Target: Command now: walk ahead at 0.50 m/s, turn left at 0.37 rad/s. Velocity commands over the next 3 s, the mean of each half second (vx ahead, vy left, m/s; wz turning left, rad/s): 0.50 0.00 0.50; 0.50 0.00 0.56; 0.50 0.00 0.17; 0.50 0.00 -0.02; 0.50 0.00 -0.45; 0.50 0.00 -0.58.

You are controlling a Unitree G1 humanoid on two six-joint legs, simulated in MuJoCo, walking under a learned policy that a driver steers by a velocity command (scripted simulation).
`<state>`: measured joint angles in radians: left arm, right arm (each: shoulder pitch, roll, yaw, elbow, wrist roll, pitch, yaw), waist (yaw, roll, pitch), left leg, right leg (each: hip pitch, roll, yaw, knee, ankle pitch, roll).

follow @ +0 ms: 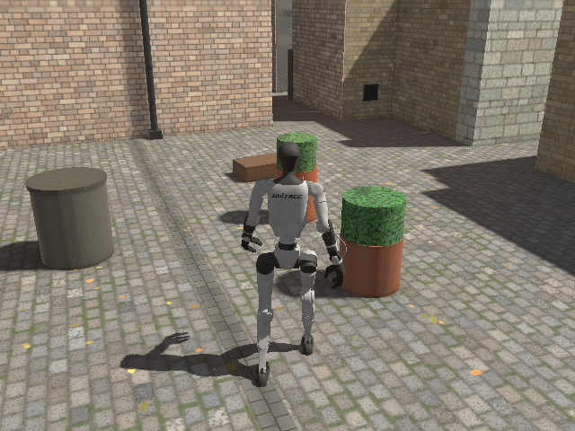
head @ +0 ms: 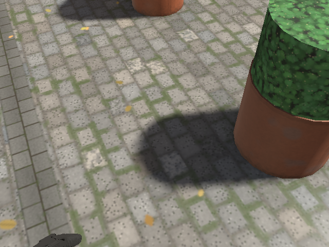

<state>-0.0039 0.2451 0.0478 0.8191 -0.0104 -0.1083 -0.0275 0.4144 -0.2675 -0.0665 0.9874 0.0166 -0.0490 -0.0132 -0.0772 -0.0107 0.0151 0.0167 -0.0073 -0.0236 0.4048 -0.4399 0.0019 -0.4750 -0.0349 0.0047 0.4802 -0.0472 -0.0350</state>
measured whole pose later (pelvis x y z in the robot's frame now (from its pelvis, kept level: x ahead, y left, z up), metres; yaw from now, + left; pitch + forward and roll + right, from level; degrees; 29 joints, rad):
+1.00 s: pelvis +0.52 +0.13 +0.01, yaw +33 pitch +2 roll +0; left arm -0.01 0.28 0.05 0.76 0.00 -0.12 -0.03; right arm 0.38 -0.28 -0.09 0.80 0.02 -0.04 -0.02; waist -0.08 -0.04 0.01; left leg -0.03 -0.09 -0.19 0.41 -0.40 0.06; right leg -0.51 -0.01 0.05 0.47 0.02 0.01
